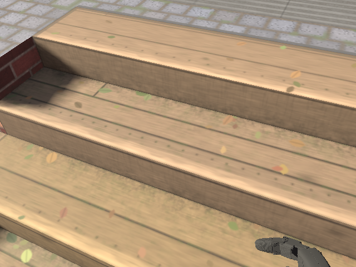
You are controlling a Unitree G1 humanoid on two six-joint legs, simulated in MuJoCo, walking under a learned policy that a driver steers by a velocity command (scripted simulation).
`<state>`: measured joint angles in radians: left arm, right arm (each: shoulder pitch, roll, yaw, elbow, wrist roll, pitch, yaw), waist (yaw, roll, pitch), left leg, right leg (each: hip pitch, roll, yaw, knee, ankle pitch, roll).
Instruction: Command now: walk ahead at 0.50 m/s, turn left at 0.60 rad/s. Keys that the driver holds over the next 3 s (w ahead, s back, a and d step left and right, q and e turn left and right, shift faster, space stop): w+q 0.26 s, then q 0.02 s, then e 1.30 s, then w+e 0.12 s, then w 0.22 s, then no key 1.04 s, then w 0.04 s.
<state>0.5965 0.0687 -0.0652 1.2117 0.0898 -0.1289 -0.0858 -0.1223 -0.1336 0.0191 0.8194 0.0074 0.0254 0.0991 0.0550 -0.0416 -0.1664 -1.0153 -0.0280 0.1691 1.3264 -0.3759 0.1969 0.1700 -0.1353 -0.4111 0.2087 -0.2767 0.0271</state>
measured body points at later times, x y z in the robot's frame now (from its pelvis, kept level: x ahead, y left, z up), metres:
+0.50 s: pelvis +0.28 -0.03 +0.18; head +0.28 -0.05 +0.63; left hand +0.45 +0.20 +0.11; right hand +0.38 -0.27 +0.04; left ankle +0.14 +0.09 -0.48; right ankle +0.41 -0.10 -0.44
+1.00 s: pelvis +0.40 +0.00 +0.28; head +0.39 -0.01 +0.73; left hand +0.52 +0.26 +0.17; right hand +0.60 -0.24 +0.20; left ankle +0.45 +0.12 -0.44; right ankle +0.41 -0.10 -0.44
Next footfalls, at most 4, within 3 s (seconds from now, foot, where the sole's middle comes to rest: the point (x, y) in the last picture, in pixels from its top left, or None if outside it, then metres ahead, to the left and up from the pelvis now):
0.42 right None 0.45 -0.10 -0.48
1.00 left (164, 257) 0.49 0.12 -0.48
1.48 right None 0.42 -0.12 -0.48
2.12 left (202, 145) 0.81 0.01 -0.33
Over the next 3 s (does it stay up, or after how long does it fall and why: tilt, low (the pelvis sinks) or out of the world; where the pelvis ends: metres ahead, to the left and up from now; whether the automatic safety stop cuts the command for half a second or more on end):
stays up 0.75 -0.05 0.43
